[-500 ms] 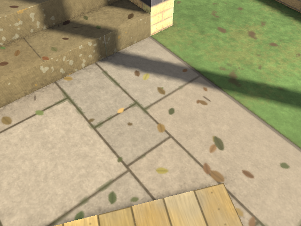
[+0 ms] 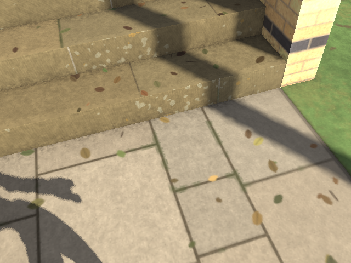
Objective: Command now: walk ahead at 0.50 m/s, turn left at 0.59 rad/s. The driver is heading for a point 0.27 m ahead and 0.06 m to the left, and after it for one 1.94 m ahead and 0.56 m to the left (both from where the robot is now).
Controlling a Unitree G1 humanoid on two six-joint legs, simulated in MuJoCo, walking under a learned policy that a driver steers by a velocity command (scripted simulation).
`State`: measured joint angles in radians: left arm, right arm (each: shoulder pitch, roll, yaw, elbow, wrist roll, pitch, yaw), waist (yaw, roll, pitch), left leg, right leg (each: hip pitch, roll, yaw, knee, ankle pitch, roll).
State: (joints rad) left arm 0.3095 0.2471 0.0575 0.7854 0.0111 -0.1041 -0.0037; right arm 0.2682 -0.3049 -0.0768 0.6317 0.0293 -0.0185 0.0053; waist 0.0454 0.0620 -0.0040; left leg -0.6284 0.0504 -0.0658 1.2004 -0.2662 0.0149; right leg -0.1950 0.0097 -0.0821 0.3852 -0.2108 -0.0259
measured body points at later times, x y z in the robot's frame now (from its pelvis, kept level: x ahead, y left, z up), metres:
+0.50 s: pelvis +0.19 +0.05 -0.01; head +0.24 +0.08 +0.43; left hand +0.28 +0.37 -0.11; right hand +0.42 -0.17 -0.10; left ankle +0.25 +0.14 -0.74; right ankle +0.25 -0.10 -0.67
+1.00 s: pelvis +0.23 +0.01 +0.00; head +0.26 +0.01 +0.45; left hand +0.19 +0.31 -0.10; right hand +0.54 -0.11 -0.08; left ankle +0.17 +0.12 -0.70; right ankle +0.32 -0.09 -0.74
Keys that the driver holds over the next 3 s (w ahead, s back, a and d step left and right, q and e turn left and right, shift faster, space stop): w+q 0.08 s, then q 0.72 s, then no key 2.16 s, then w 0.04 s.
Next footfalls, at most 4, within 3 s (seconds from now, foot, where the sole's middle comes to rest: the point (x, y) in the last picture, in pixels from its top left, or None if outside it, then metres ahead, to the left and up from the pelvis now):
0.28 left None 0.29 0.15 -0.78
0.76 right None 0.34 -0.07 -0.78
1.08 left None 0.21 0.14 -0.78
1.32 right None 0.29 -0.09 -0.78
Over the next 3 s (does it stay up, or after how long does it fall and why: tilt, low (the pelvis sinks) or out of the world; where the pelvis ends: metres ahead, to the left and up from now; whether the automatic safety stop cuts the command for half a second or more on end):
stays up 0.20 0.02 0.00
